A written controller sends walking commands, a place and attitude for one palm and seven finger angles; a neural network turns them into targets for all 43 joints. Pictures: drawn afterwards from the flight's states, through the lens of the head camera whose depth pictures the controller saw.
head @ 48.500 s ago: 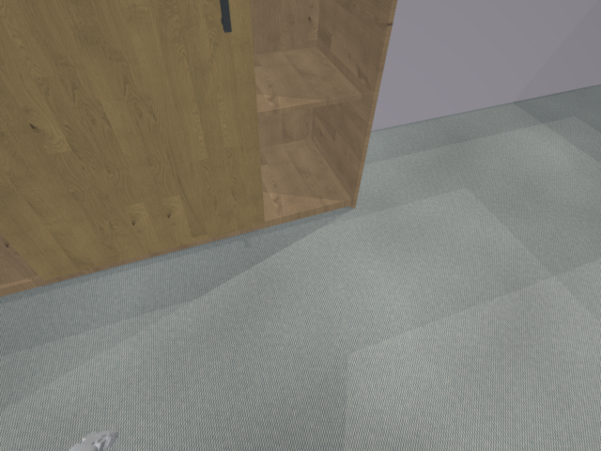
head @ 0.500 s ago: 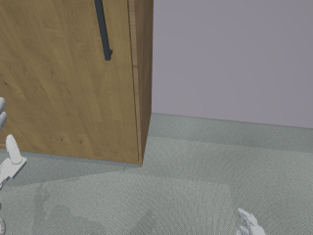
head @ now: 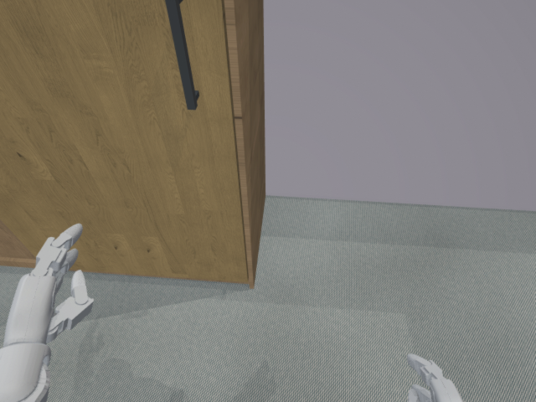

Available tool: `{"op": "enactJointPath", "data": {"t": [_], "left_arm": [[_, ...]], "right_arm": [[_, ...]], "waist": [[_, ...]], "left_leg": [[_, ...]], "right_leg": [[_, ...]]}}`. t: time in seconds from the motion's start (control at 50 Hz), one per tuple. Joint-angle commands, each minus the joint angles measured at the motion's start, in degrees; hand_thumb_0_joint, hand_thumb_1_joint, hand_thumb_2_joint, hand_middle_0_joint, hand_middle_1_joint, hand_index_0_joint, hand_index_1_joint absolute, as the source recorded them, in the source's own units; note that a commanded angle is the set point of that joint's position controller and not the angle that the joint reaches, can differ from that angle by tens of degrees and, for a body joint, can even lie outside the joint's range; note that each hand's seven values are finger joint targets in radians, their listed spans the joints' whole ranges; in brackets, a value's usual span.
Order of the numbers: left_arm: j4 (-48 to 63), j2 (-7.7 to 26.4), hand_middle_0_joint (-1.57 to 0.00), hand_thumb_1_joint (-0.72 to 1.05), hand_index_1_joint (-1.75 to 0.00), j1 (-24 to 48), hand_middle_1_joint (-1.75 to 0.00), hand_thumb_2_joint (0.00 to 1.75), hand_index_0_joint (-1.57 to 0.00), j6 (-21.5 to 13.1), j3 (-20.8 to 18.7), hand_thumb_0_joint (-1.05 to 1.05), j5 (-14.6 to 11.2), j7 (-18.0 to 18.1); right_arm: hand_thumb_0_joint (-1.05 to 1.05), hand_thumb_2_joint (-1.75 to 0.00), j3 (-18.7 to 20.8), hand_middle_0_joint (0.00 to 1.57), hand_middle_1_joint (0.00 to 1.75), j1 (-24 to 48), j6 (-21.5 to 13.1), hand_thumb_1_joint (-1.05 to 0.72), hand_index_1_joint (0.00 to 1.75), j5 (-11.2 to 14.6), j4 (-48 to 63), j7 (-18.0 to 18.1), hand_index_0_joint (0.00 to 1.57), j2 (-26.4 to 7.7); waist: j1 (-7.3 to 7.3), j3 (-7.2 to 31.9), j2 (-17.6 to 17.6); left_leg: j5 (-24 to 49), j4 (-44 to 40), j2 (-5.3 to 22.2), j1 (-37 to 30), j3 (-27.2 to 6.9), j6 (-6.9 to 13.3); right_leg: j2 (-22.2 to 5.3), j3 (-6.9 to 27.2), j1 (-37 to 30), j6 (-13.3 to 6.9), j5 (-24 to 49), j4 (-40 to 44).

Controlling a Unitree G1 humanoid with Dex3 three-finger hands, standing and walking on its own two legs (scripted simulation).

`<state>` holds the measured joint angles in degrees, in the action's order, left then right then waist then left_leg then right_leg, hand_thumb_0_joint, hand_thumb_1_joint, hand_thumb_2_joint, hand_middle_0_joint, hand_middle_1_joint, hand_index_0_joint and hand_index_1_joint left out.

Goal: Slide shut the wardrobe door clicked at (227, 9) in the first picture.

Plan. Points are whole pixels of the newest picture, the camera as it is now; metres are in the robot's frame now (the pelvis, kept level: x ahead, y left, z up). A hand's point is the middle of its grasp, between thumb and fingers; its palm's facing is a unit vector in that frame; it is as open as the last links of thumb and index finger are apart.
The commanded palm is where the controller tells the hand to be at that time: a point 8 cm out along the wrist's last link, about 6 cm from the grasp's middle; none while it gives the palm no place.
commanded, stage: let the arm hang, fingers relaxed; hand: left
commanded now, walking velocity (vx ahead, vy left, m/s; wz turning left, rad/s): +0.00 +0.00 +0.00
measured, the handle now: (185, 55) +0.68 +0.22 +0.21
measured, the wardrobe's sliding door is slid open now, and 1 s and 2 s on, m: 0.00 0.00 0.00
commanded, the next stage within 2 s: look to check the result in 1.02 s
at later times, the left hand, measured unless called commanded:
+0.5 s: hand out of the picture -0.03 +0.22 -0.16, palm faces +0.01 -0.96 -0.26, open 7.3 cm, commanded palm none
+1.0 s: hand out of the picture +0.11 +0.22 -0.14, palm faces -0.01 -0.95 -0.31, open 7.3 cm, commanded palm none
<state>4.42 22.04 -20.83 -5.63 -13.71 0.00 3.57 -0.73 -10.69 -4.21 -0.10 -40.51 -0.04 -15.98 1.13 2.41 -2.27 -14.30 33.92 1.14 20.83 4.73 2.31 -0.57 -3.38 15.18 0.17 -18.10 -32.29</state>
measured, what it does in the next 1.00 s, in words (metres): stands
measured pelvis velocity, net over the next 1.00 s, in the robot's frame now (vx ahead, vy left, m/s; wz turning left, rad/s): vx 0.02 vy -0.01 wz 0.01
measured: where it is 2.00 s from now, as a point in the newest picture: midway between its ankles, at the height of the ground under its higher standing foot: outside the picture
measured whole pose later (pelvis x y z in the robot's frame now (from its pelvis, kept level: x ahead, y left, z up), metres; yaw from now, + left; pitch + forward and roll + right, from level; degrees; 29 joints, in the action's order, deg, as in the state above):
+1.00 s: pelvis +0.02 -0.01 +0.02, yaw +1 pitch +0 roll +0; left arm -64.1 17.3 -5.2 -1.3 -0.4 0.7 0.0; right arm -0.1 -4.8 -0.3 -1.1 -64.0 0.1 -18.4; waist -0.7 -1.3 -0.4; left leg -8.5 19.3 -0.3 10.4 4.3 1.6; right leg -1.0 -3.8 5.5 -0.3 -13.5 -19.4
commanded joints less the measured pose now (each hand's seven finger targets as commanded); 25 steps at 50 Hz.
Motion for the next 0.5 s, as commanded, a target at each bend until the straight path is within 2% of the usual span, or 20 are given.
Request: {"op": "enactJointPath", "data": {"t": [0.0,0.04,0.06,0.08,0.12,0.16,0.18,0.22,0.26,0.36,0.4,0.44,0.48], "left_arm": [[-20.35,1.70,-0.20,0.90,-0.30,1.65,-0.30,0.90,-0.20,5.55,7.74,0.00,1.50,-3.71],[-26.45,3.60,-0.20,0.90,-0.30,4.10,-0.30,0.90,-0.20,5.30,8.21,0.00,1.80,-3.71],[-29.93,4.35,-0.20,0.90,-0.30,5.06,-0.30,0.90,-0.20,5.03,8.47,0.00,1.95,-3.58],[-33.21,4.35,-0.20,0.90,-0.30,6.51,-0.30,0.90,-0.20,5.12,9.16,0.00,1.92,-3.42],[-39.07,3.47,-0.20,0.90,-0.30,8.58,-0.30,0.90,-0.20,5.35,10.48,0.00,1.50,-3.20],[-43.77,2.69,-0.20,0.90,-0.30,9.84,-0.30,0.90,-0.20,5.41,11.34,0.00,1.25,-2.98],[-45.90,2.82,-0.20,0.90,-0.30,9.53,-0.30,0.90,-0.20,5.43,11.51,0.00,1.21,-2.89],[-50.53,1.78,-0.20,0.90,-0.30,8.16,-0.30,0.90,-0.20,5.48,11.66,0.00,1.03,-2.80],[-54.27,1.48,-0.20,0.90,-0.30,6.39,-0.30,0.90,-0.20,5.35,11.03,0.00,1.02,-2.78],[-60.54,2.10,-0.20,0.90,-0.30,6.79,-0.30,0.90,-0.20,4.88,10.94,0.00,0.89,-2.97],[-62.19,2.46,-0.20,0.90,-0.30,7.28,-0.30,0.90,-0.20,4.70,10.91,0.00,0.95,-2.99],[-63.68,2.51,-0.20,0.90,-0.30,7.92,-0.30,0.90,-0.20,4.61,10.96,0.00,0.93,-2.97],[-64.81,2.91,-0.20,0.90,-0.30,8.08,-0.30,0.90,-0.20,4.48,10.96,0.00,0.95,-2.96]], "right_arm": [[0.00,-0.90,3.48,0.20,0.30,4.22,1.17,-0.90,0.30,-1.00,2.85,-0.34,0.20,-11.18],[0.00,-0.90,3.38,0.20,0.30,4.23,1.69,-0.90,0.30,-1.37,1.45,-0.22,0.20,-12.06],[0.00,-0.90,3.42,0.20,0.30,3.70,1.97,-0.90,0.30,-1.37,0.37,-0.22,0.20,-11.90],[0.00,-0.90,3.21,0.20,0.30,2.80,2.49,-0.90,0.30,-1.35,-0.65,-0.28,0.20,-10.88],[0.00,-0.90,2.57,0.20,0.30,1.53,3.43,-0.90,0.30,-1.46,-3.35,-0.31,0.20,-8.49],[0.00,-0.90,2.29,0.20,0.30,0.51,4.13,-0.90,0.30,-1.52,-5.84,-0.25,0.20,-7.13],[0.00,-0.90,2.23,0.20,0.30,0.29,4.29,-0.90,0.30,-1.47,-6.72,-0.22,0.20,-7.35],[0.00,-0.90,2.26,0.20,0.30,0.51,4.45,-0.90,0.30,-1.53,-9.06,0.12,0.20,-7.00],[0.00,-0.90,2.62,0.20,0.30,0.33,4.53,-0.90,0.30,-1.59,-10.80,0.48,0.20,-7.23],[0.00,-0.90,3.36,0.20,0.30,-2.05,4.34,-0.90,0.30,-1.28,-14.58,1.11,0.20,-8.05],[0.00,-0.90,3.73,0.20,0.30,-2.61,4.19,-0.90,0.30,-1.10,-15.66,1.23,0.20,-8.78],[0.00,-0.90,3.76,0.20,0.30,-2.71,4.05,-0.90,0.30,-1.04,-16.86,1.33,0.20,-9.14],[0.00,-0.90,3.95,0.20,0.30,-2.19,3.94,-0.90,0.30,-0.97,-17.60,1.31,0.20,-9.85]], "waist": [[-0.87,0.02,0.85],[-0.42,0.51,8.61],[-0.68,1.71,11.99],[-1.51,1.49,13.88],[-2.49,0.74,11.31],[-3.22,-0.09,4.44],[-3.10,-0.46,0.82],[-2.16,-2.24,-5.70],[-1.32,-2.66,-8.67],[-1.60,-1.82,-4.99],[-1.61,-1.95,-1.70],[-1.74,-2.98,0.10],[-1.47,-3.25,0.77]], "left_leg": [[0.80,-10.47,10.04,5.46,-13.16,2.85],[1.10,-9.74,8.04,4.05,-12.90,2.09],[3.23,-7.61,6.50,1.54,-11.23,1.56],[3.67,-6.25,5.00,-0.63,-9.97,1.00],[3.51,-3.88,2.65,-5.36,-7.04,-0.04],[2.92,-4.98,2.57,-8.63,-6.84,-0.42],[2.64,-6.73,3.52,-8.61,-7.96,-0.26],[-2.95,-11.32,4.74,-4.92,-9.58,0.01],[-7.96,-13.72,4.96,-2.01,-10.27,0.17],[-7.80,-14.52,5.35,-4.31,-10.60,0.11],[-6.51,-14.97,5.98,-5.17,-10.79,0.34],[-5.64,-15.67,6.20,-5.80,-11.01,0.35],[-4.29,-16.10,6.39,-6.68,-10.92,0.50]], "right_leg": [[-2.70,2.74,-0.40,-1.18,-2.83,-2.90],[-3.95,4.36,-2.17,-1.98,0.50,1.62],[-5.31,6.11,-1.98,-2.59,2.62,3.72],[-6.59,7.29,-0.21,-3.53,1.77,5.47],[-9.09,9.49,3.42,-4.78,1.25,9.10],[-8.74,9.44,5.59,-4.96,-1.22,10.45],[-7.53,8.39,5.06,-4.25,-2.76,10.30],[-5.68,7.12,1.91,-3.25,-4.06,10.34],[-5.22,6.73,-1.36,-3.63,-3.67,11.17],[-5.36,6.46,-2.37,-4.15,-3.14,13.51],[-5.40,5.99,-2.76,-4.03,-1.96,14.10],[-5.48,5.72,-2.39,-3.94,-1.71,14.50],[-5.46,5.59,-2.43,-3.81,-0.65,14.80]]}}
